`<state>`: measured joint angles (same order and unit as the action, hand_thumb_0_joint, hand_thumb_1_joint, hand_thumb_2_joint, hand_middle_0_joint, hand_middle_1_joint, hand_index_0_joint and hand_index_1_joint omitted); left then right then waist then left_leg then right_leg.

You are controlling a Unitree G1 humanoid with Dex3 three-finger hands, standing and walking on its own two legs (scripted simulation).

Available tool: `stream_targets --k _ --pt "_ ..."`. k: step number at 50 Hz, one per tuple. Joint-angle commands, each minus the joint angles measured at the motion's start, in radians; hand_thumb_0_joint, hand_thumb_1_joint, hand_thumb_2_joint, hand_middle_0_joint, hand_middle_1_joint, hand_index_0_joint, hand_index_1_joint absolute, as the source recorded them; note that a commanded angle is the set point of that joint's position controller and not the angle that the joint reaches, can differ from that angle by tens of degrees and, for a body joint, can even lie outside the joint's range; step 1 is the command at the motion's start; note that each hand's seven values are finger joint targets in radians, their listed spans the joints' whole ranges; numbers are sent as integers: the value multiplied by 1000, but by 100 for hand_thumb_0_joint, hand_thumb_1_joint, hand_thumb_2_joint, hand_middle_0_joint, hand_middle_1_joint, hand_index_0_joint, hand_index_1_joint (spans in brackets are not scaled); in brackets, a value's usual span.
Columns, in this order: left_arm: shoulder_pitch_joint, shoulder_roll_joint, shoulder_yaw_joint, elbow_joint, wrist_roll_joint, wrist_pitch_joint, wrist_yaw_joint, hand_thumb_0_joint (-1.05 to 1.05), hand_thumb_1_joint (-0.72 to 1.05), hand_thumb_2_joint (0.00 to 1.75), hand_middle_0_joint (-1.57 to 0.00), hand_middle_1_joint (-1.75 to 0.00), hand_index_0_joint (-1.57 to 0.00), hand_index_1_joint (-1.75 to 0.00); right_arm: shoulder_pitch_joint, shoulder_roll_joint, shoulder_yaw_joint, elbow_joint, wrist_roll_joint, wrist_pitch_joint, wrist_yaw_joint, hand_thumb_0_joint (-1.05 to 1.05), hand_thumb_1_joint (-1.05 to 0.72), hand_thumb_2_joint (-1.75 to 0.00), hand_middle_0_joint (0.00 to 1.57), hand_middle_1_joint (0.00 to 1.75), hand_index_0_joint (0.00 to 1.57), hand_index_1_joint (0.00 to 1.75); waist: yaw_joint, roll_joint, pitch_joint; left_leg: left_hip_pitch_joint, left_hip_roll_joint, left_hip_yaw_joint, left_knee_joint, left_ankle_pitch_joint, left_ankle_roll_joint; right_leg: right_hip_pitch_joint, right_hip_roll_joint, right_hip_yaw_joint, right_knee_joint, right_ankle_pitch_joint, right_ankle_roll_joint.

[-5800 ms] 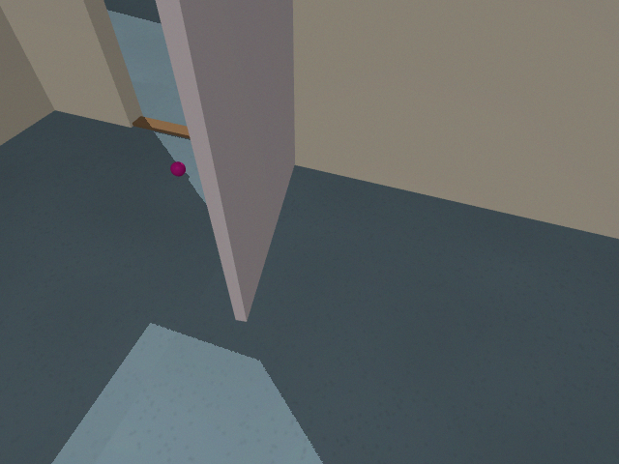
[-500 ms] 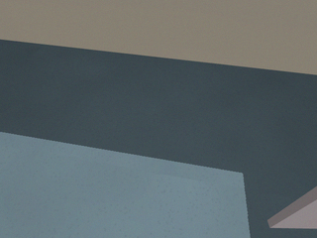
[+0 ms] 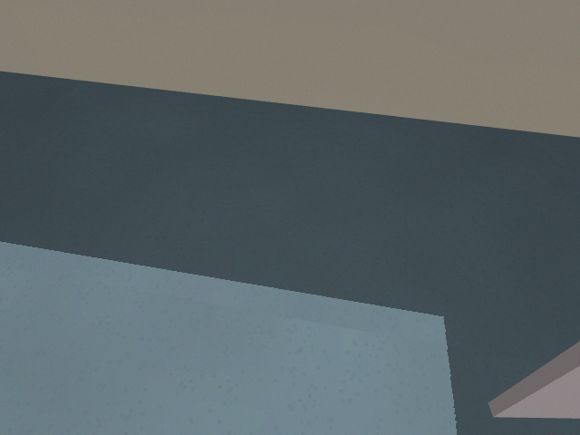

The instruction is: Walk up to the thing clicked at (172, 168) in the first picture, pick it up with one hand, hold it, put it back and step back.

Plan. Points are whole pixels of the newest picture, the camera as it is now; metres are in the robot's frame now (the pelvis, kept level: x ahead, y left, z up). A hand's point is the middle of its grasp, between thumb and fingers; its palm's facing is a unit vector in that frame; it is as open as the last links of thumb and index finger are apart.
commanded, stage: stand
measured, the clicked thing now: out of the picture +0.97 -1.38 -0.75
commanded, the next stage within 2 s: walk up in 0.38 s
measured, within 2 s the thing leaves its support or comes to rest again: neither
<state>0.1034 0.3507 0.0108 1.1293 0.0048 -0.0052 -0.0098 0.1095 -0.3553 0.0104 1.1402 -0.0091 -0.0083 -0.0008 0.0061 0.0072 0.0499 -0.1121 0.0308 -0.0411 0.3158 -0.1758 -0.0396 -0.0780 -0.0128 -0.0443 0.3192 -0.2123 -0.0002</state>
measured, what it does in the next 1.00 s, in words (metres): walks ahead: left foot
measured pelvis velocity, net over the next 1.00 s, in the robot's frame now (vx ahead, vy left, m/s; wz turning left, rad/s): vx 0.19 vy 0.05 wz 0.00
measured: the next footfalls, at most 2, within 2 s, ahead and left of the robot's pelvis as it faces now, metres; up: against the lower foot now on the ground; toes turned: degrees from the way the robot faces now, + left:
left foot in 0.66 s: +0.17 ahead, +0.19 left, +0.00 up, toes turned +7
right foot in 1.08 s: +0.40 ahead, -0.11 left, +0.00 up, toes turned -7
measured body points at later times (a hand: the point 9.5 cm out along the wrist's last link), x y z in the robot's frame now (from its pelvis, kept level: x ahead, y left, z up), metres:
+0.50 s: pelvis +0.01 +0.01 -0.01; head +0.01 +0.01 +0.44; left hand +0.07 +0.32 -0.13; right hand +0.09 -0.31 -0.13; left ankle +0.00 +0.14 -0.73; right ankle -0.02 -0.11 -0.75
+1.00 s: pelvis +0.19 +0.05 -0.01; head +0.20 +0.04 +0.44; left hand +0.28 +0.38 -0.12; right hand +0.22 -0.28 -0.13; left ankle +0.13 +0.18 -0.75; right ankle +0.33 -0.10 -0.72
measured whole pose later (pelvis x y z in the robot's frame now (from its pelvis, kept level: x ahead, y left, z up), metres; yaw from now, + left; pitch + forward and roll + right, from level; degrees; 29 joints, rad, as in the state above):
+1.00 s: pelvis +0.19 +0.05 -0.01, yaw +0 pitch -3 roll +2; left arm 0.21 0.45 0.07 0.97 0.02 -0.02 -0.13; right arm 0.32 -0.41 -0.07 0.95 -0.02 -0.08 0.07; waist -0.02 -0.03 0.05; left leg -0.02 0.04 0.12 0.38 -0.31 0.00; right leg -0.51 -0.12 -0.01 0.70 -0.17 0.00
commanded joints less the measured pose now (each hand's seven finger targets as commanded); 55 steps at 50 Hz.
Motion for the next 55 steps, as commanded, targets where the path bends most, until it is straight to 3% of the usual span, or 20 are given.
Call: stream_targets --k 1,18,19,20,22,23,24,27,30,32,33,34,35,37,40,46,51,53,54,55 --pt "-31 218 38 -54 1 -24 18 0 90 90 -20 -30 -20 -30 -35 -208 -35 -60 2 -21 -13 0 -90 -90 20 30 20 30 -2 1 -81 13 97 -59 -29 222 49 16 -125 91 -46 201 -18" --pt "-22 215 36 -57 1 -26 18 0 90 90 -20 -30 -20 -30 -30 -213 -36 -67 2 -20 -12 0 -90 -90 20 30 20 30 -3 2 -84 18 97 -58 -25 214 51 22 -127 91 -50 204 -17" --pt "37 338 109 -113 19 -45 -17 0 90 90 -20 -30 -20 -30 20 -309 -115 -121 -15 -42 17 0 -90 -90 20 30 20 30 7 -18 -200 -4 59 -62 76 -344 137 62 -91 73 50 -330 -62" --pt "40 327 114 -108 28 -46 -28 0 90 90 -20 -30 -20 -30 -13 -308 -119 -129 -26 -43 30 0 -90 -90 20 30 20 30 27 -5 -108 -160 59 -79 101 -476 143 18 -129 129 65 -488 -87" --pt "112 347 133 -119 30 -56 -36 0 90 90 -20 -30 -20 -30 -139 -255 -113 -206 -27 -42 47 0 -90 -90 20 30 20 30 98 -92 60 -501 4 19 287 -341 104 90 -251 305 -76 -618 -165" --pt "148 373 142 -125 35 -65 -33 0 90 90 -20 -30 -20 -30 -185 -222 -109 -230 -32 -46 49 0 -90 -90 20 30 20 30 144 -192 104 -651 3 69 482 -285 77 150 -390 455 -210 -581 -242" --pt "134 386 143 -141 38 -73 -32 0 90 90 -20 -30 -20 -30 -194 -232 -114 -236 -32 -51 48 0 -90 -90 20 30 20 30 133 -137 122 -682 50 -6 510 -274 66 136 -450 510 -234 -505 -285" --pt "25 376 142 -200 43 -77 -37 0 90 90 -20 -30 -20 -30 -53 -264 -133 -217 -18 -64 78 0 -90 -90 20 30 20 30 38 -158 39 -469 97 -15 405 -292 60 59 -331 309 -194 -461 -227" --pt "-30 357 131 -241 36 -70 -52 0 90 90 -20 -30 -20 -30 34 -248 -152 -200 -28 -65 87 0 -90 -90 20 30 20 30 -18 -168 32 -191 49 89 264 -145 43 -139 -230 122 -100 -357 -171" --pt "-44 309 113 -256 30 -61 -62 0 90 90 -20 -30 -20 -30 234 -276 -181 -144 -31 -66 71 0 -90 -90 20 30 20 30 -122 -9 -32 190 -6 136 187 -35 45 -389 -145 9 166 -312 -132" --pt "11 236 93 -255 29 -55 -63 0 90 90 -20 -30 -20 -30 365 -345 -207 -110 -39 -71 56 0 -90 -90 20 30 20 30 -175 248 -101 376 51 7 111 -250 84 -552 -47 -73 507 -331 -103" --pt "15 179 75 -278 19 -58 -57 0 90 90 -20 -30 -20 -30 435 -444 -217 -132 -49 -80 42 0 -90 -90 20 30 20 30 -196 395 -97 328 315 -552 -146 -684 152 -715 102 57 812 -415 -58" --pt "16 277 86 -277 20 -56 -48 0 90 90 -20 -30 -20 -30 264 -465 -215 -193 -15 -81 45 0 -90 -90 20 30 20 30 -124 194 -55 159 412 -705 -246 -782 261 -657 22 191 864 -330 -70" --pt "89 316 94 -223 -5 -58 -51 0 90 90 -20 -30 -20 -30 120 -388 -180 -248 -6 -89 45 0 -90 -90 20 30 20 30 -27 69 21 49 360 -432 -164 -595 257 -622 -58 205 831 -183 -48" --pt "130 324 104 -188 5 -55 -70 0 90 90 -20 -30 -20 -30 96 -335 -158 -270 -6 -99 45 0 -90 -90 20 30 20 30 -6 110 60 -90 290 -201 -190 -438 238 -500 -105 142 668 -104 4" --pt "40 297 105 -247 12 -45 -106 0 90 90 -20 -30 -20 -30 104 -358 -165 -292 0 -114 49 0 -90 -90 20 30 20 30 -12 144 88 -108 258 -56 -222 -418 235 -439 -135 62 417 32 12" --pt "-2 266 105 -264 11 -57 -102 0 90 90 -20 -30 -20 -30 136 -344 -159 -287 -6 -101 46 0 -90 -90 20 30 20 30 -16 92 25 -36 222 39 -77 -97 209 -294 -90 -26 282 76 -13" --pt "90 272 117 -238 10 -64 -90 0 90 90 -20 -30 -20 -30 122 -338 -156 -297 -6 -91 40 0 -90 -90 20 30 20 30 47 50 -26 -71 204 78 116 50 192 -118 -51 -61 243 41 -28" --pt "208 309 135 -207 10 -73 -77 0 90 90 -20 -30 -20 -30 149 -297 -139 -299 -13 -87 40 0 -90 -90 20 30 20 30 97 -69 -108 -127 132 144 387 170 165 76 -23 -59 196 -31 -50" --pt "349 388 167 -186 16 -83 -57 0 90 90 -20 -30 -20 -30 210 -221 -112 -311 -7 -84 40 0 -90 -90 20 30 20 30 152 -288 -193 -294 48 172 702 19 118 249 -145 156 110 -259 -79"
